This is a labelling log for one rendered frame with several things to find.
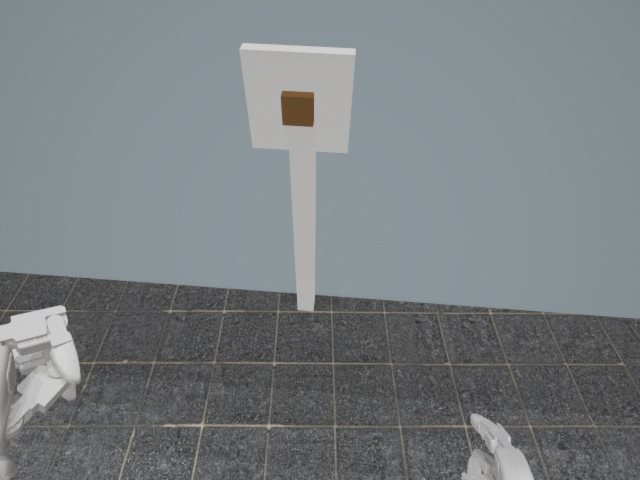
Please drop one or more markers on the panel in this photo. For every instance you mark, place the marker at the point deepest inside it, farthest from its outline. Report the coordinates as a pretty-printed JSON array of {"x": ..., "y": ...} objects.
[{"x": 268, "y": 70}]

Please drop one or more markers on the button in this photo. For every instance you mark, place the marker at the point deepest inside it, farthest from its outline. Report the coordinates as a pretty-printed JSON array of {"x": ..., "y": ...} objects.
[{"x": 297, "y": 108}]

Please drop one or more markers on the robot right hand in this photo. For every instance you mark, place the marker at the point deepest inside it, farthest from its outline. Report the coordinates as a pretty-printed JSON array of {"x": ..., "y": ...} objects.
[{"x": 509, "y": 463}]

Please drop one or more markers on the robot left hand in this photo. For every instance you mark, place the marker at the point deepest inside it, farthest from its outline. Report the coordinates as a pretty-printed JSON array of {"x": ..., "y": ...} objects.
[{"x": 37, "y": 343}]

